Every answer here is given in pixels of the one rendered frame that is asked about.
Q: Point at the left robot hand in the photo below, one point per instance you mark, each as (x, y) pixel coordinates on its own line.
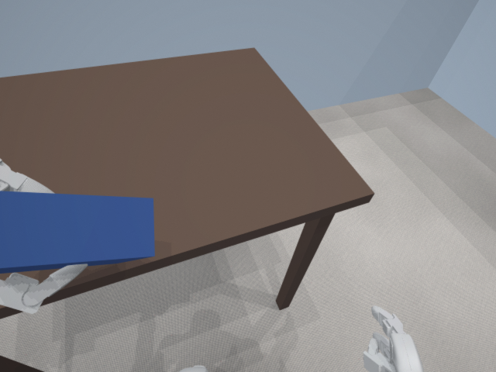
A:
(18, 291)

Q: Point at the right robot hand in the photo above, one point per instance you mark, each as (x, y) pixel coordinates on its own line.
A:
(399, 353)

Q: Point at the table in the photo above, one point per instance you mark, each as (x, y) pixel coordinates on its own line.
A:
(219, 142)

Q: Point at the sponge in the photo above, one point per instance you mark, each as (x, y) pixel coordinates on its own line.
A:
(43, 231)

